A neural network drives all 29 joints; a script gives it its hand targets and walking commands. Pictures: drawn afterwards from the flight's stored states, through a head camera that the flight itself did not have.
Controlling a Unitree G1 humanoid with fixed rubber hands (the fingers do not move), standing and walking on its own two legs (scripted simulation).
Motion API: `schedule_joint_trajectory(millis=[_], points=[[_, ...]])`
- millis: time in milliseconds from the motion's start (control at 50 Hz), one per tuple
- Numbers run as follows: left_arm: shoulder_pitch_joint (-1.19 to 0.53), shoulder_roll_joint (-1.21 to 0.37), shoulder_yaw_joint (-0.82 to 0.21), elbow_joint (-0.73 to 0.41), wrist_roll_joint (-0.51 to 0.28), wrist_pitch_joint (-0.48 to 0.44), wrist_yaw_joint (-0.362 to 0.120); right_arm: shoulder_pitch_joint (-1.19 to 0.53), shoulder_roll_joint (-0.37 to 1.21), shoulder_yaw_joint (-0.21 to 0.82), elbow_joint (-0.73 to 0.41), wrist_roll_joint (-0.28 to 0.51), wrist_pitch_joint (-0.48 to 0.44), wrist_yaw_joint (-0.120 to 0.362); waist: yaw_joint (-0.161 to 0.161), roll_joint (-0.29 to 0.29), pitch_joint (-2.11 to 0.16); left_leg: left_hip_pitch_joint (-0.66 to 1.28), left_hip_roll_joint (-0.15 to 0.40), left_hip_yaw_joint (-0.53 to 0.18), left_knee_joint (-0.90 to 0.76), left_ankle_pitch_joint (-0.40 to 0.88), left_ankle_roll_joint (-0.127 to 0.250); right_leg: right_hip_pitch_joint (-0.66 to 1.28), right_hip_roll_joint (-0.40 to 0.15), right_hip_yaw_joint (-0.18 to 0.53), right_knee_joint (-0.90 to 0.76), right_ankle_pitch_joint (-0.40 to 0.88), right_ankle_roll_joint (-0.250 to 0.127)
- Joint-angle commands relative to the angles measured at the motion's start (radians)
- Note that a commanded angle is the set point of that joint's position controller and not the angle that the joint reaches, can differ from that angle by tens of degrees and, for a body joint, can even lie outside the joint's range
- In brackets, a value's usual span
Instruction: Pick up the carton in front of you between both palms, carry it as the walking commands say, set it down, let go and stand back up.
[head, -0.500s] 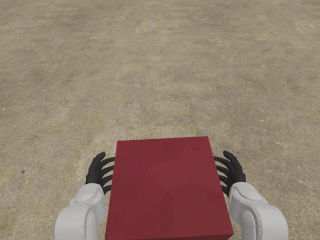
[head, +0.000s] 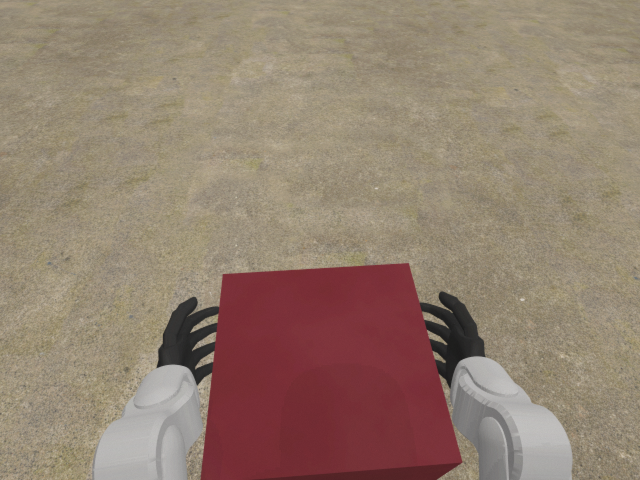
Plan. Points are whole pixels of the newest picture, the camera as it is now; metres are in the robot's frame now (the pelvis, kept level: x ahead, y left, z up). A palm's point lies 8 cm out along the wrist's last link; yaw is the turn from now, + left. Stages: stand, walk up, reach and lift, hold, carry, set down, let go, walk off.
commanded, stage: carry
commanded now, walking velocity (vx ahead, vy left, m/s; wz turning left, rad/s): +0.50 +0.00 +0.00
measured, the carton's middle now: (323, 395) +0.23 +0.00 +0.00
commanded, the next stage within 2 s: none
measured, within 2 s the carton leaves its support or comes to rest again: neither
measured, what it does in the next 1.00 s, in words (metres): walks ahead: right foot, then left foot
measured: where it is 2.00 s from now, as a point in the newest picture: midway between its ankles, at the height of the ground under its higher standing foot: (314, 427)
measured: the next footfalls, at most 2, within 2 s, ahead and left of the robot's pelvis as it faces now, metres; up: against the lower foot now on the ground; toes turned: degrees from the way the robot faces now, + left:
right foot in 0.40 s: +0.46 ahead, -0.11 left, +0.00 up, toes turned -1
left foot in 0.70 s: +0.46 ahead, +0.11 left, +0.00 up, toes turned -10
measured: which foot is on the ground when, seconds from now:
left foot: down 0.00-0.42, up 0.44-0.68, down 0.70-1.00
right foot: up 0.00-0.38, down 0.40-1.00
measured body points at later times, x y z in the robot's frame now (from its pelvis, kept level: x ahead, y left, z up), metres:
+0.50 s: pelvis +0.32 -0.03 +0.01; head +0.34 -0.05 +0.45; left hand +0.56 +0.13 +0.08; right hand +0.57 -0.17 +0.07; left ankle +0.14 +0.08 -0.66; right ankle +0.42 -0.11 -0.72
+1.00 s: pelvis +0.47 -0.01 +0.01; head +0.46 -0.01 +0.46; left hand +0.71 +0.15 +0.10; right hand +0.71 -0.16 +0.10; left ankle +0.42 +0.10 -0.72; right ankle +0.42 -0.11 -0.72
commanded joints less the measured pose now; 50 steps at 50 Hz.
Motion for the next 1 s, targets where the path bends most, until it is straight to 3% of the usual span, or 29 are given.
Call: schedule_joint_trajectory(millis=[0,40,160,240,280,340,360,380,400,420,440,480,500,520,560,600,640,660,700,720,740,800,860,980], points=[[-0.292,-0.682,-0.613,-0.129,-0.201,-0.025,-0.056,-0.268,0.727,0.548,-0.125,0.165,-0.029,0.050,0.001,0.101,-0.285,0.543,0.318,-0.425,-0.301,0.249,0.079,-0.437,-0.049,0.096,0.262,0.126,-0.043],[-0.274,-0.725,-0.615,-0.084,-0.178,-0.037,-0.067,-0.284,0.753,0.558,-0.118,0.153,-0.040,0.070,0.007,0.119,-0.248,0.459,0.276,-0.321,-0.360,0.131,0.032,-0.403,-0.045,0.056,0.122,0.193,-0.041],[-0.270,-0.705,-0.618,-0.114,-0.157,-0.049,-0.052,-0.274,0.700,0.564,-0.143,0.176,-0.047,0.080,0.003,0.171,-0.126,0.464,0.218,-0.176,-0.456,0.066,0.039,-0.448,-0.035,-0.039,-0.240,0.344,-0.002],[-0.251,-0.624,-0.600,-0.116,-0.158,-0.021,-0.033,-0.232,0.619,0.529,-0.135,0.156,-0.024,0.052,-0.002,0.185,-0.057,0.483,0.194,-0.111,-0.439,0.181,0.030,-0.423,-0.007,-0.105,-0.414,0.410,0.000],[-0.252,-0.585,-0.587,-0.112,-0.159,-0.008,-0.027,-0.222,0.589,0.514,-0.128,0.142,-0.012,0.036,-0.005,0.196,-0.031,0.515,0.188,-0.081,-0.387,0.366,0.014,-0.408,0.016,-0.132,-0.470,0.429,-0.007],[-0.246,-0.563,-0.575,-0.116,-0.175,0.000,-0.025,-0.244,0.589,0.520,-0.146,0.141,-0.002,0.022,0.020,0.188,-0.102,0.502,0.140,0.017,-0.116,0.641,-0.058,-0.147,0.085,-0.204,-0.585,0.525,-0.020],[-0.241,-0.558,-0.567,-0.115,-0.173,0.002,-0.024,-0.238,0.588,0.522,-0.145,0.142,0.001,0.020,0.030,0.136,-0.170,0.432,0.096,0.031,0.038,0.561,-0.094,0.038,0.072,-0.193,-0.631,0.608,-0.018],[-0.231,-0.552,-0.555,-0.105,-0.169,0.004,-0.024,-0.242,0.581,0.523,-0.141,0.138,0.004,0.018,0.041,0.024,-0.252,0.214,0.053,-0.003,0.229,0.264,-0.132,0.295,-0.096,-0.010,-0.567,0.886,-0.055],[-0.228,-0.539,-0.540,-0.095,-0.176,0.000,-0.024,-0.257,0.602,0.539,-0.152,0.141,0.008,0.017,0.041,-0.217,-0.320,0.018,-0.050,-0.041,0.498,-0.295,-0.164,0.445,-0.329,0.312,-0.591,1.244,-0.167],[-0.220,-0.588,-0.553,-0.094,-0.188,-0.005,-0.032,-0.237,0.625,0.554,-0.149,0.146,0.005,0.021,0.039,-0.194,-0.394,0.000,-0.030,-0.163,0.593,-0.408,-0.141,0.440,-0.366,0.309,-0.613,1.191,-0.249],[-0.230,-0.630,-0.572,-0.118,-0.209,-0.014,-0.044,-0.239,0.661,0.570,-0.157,0.155,-0.002,0.028,0.036,-0.135,-0.391,-0.009,0.002,-0.201,0.615,-0.413,-0.120,0.383,-0.342,0.254,-0.642,1.087,-0.231],[-0.224,-0.729,-0.575,-0.097,-0.205,-0.040,-0.068,-0.320,0.774,0.618,-0.185,0.177,-0.024,0.052,0.028,-0.086,-0.352,0.041,0.060,-0.244,0.415,-0.341,-0.097,0.247,-0.266,0.121,-0.687,1.003,-0.175],[-0.266,-0.755,-0.589,-0.117,-0.212,-0.052,-0.081,-0.325,0.801,0.611,-0.175,0.170,-0.035,0.059,0.024,-0.080,-0.326,0.081,0.058,-0.223,0.285,-0.310,-0.098,0.193,-0.224,0.049,-0.701,0.948,-0.145],[-0.291,-0.763,-0.598,-0.130,-0.214,-0.060,-0.088,-0.303,0.812,0.604,-0.161,0.155,-0.043,0.061,0.022,-0.094,-0.317,0.126,0.035,-0.189,0.194,-0.298,-0.099,0.155,-0.204,0.021,-0.714,0.903,-0.135],[-0.262,-0.755,-0.608,-0.121,-0.211,-0.068,-0.097,-0.267,0.802,0.597,-0.146,0.139,-0.053,0.062,0.026,-0.097,-0.310,0.174,0.013,-0.152,0.065,-0.288,-0.103,0.145,-0.202,0.003,-0.714,0.795,-0.149],[-0.235,-0.713,-0.611,-0.124,-0.201,-0.066,-0.095,-0.242,0.771,0.589,-0.141,0.128,-0.053,0.060,0.020,-0.079,-0.301,0.235,0.015,-0.116,-0.057,-0.156,-0.103,0.112,-0.192,-0.024,-0.690,0.698,-0.146],[-0.241,-0.675,-0.606,-0.129,-0.197,-0.056,-0.088,-0.242,0.740,0.583,-0.144,0.129,-0.041,0.057,0.013,-0.059,-0.265,0.330,0.042,-0.106,-0.176,0.091,-0.106,0.024,-0.141,-0.063,-0.651,0.519,-0.095],[-0.250,-0.659,-0.605,-0.137,-0.196,-0.048,-0.083,-0.248,0.719,0.580,-0.152,0.133,-0.034,0.055,0.014,-0.042,-0.248,0.358,0.071,-0.117,-0.177,0.131,-0.108,-0.019,-0.123,-0.068,-0.637,0.428,-0.070],[-0.270,-0.618,-0.592,-0.125,-0.186,-0.021,-0.071,-0.262,0.652,0.549,-0.146,0.126,-0.015,0.045,0.023,0.061,-0.196,0.312,0.154,-0.194,-0.190,0.176,-0.101,-0.060,-0.083,-0.058,-0.617,0.273,-0.030],[-0.297,-0.607,-0.592,-0.145,-0.190,-0.010,-0.067,-0.277,0.657,0.547,-0.137,0.125,-0.008,0.041,0.023,0.093,-0.162,0.248,0.150,-0.186,-0.167,0.156,-0.098,-0.019,-0.073,-0.041,-0.635,0.344,-0.022],[-0.310,-0.596,-0.588,-0.130,-0.191,0.003,-0.061,-0.283,0.646,0.533,-0.115,0.125,0.003,0.037,0.018,0.090,-0.147,0.237,0.147,-0.178,-0.154,0.209,-0.099,0.013,-0.094,-0.041,-0.617,0.452,-0.018],[-0.263,-0.560,-0.560,-0.061,-0.165,0.022,-0.044,-0.246,0.598,0.499,-0.066,0.113,0.022,0.027,0.015,0.085,-0.187,0.288,0.138,-0.171,-0.111,0.451,-0.096,0.031,-0.090,-0.045,-0.533,0.644,-0.011],[-0.277,-0.579,-0.552,-0.054,-0.162,0.024,-0.032,-0.262,0.617,0.500,-0.055,0.128,0.024,0.026,0.017,0.086,-0.226,0.322,0.135,-0.165,-0.078,0.578,-0.093,0.043,-0.082,-0.052,-0.499,0.700,-0.004],[-0.319,-0.660,-0.571,-0.075,-0.179,0.001,-0.042,-0.332,0.690,0.537,-0.100,0.158,0.000,0.039,0.015,0.061,-0.261,0.341,0.129,-0.156,-0.048,0.626,-0.086,0.061,-0.073,-0.056,-0.477,0.747,-0.001]])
